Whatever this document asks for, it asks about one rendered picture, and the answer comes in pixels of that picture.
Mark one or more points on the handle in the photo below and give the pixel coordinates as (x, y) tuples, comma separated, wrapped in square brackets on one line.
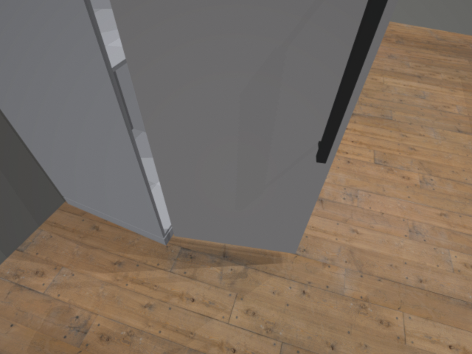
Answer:
[(366, 32)]

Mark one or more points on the fridge door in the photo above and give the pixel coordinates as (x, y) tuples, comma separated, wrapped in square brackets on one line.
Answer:
[(235, 96)]

